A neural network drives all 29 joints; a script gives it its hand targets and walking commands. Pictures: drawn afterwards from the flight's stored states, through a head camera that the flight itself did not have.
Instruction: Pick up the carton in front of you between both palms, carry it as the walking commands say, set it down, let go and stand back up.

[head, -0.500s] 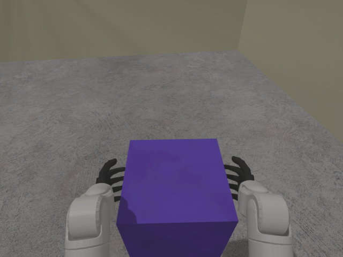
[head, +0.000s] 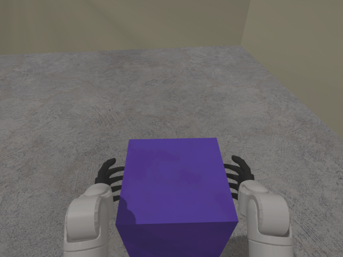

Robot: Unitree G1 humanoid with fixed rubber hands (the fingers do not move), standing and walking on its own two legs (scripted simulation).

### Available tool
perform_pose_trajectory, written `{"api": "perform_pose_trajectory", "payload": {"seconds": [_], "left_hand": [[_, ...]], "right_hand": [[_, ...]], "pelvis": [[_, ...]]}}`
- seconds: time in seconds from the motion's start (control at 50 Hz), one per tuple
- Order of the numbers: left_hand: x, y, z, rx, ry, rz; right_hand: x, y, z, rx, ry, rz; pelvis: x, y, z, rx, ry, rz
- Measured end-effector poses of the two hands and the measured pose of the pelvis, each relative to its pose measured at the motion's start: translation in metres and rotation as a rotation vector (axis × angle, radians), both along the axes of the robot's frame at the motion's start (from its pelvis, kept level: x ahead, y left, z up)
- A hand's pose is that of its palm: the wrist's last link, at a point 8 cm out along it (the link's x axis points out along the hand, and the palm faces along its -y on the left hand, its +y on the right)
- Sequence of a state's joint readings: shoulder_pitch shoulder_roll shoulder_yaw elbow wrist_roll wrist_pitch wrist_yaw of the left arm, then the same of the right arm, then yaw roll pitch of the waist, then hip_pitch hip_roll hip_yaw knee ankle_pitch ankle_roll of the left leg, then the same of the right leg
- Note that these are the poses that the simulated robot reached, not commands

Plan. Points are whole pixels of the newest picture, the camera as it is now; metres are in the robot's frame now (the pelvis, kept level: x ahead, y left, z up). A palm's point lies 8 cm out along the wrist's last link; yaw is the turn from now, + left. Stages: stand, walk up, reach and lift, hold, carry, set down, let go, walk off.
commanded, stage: carry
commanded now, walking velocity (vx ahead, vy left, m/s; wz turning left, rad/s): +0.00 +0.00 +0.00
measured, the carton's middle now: (174, 202) +0.29 +0.00 +0.00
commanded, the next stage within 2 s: hold in 1.34 s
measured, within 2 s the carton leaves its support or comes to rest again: neither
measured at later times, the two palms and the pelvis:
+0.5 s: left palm (98, 225) +0.21 +0.15 +0.07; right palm (248, 220) +0.21 -0.15 +0.07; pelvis -0.05 +0.00 +0.00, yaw +0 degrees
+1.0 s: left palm (100, 229) +0.21 +0.16 +0.04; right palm (241, 224) +0.22 -0.14 +0.04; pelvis -0.08 +0.01 +0.00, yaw +0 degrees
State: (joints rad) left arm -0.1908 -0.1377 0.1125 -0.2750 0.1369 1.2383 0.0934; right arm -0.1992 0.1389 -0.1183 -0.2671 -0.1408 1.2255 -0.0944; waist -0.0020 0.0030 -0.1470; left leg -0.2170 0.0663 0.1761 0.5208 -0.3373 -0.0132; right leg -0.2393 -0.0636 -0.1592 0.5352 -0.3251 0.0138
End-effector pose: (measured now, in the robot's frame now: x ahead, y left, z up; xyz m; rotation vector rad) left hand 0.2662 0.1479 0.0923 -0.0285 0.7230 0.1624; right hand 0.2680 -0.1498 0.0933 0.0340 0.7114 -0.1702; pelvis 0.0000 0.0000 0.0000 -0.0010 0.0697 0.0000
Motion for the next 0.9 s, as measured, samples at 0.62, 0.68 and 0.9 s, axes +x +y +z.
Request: {"api": "perform_pose_trajectory", "payload": {"seconds": [0.62, 0.68, 0.9], "left_hand": [[-0.063, 0.003, -0.036, 0.063, 0.021, -0.037], [-0.063, 0.003, -0.042, 0.073, 0.017, -0.044], [-0.053, 0.006, -0.059, 0.084, -0.02, -0.05]], "right_hand": [[-0.062, 0.004, -0.036, -0.065, 0.022, 0.044], [-0.062, 0.005, -0.042, -0.077, 0.018, 0.051], [-0.053, 0.007, -0.059, -0.087, -0.019, 0.058]], "pelvis": [[-0.064, 0.003, 0.0, 0.001, -0.047, 0.0], [-0.069, 0.004, 0.0, 0.001, -0.046, 0.0], [-0.081, 0.006, -0.001, 0.001, -0.045, 0.0]]}}
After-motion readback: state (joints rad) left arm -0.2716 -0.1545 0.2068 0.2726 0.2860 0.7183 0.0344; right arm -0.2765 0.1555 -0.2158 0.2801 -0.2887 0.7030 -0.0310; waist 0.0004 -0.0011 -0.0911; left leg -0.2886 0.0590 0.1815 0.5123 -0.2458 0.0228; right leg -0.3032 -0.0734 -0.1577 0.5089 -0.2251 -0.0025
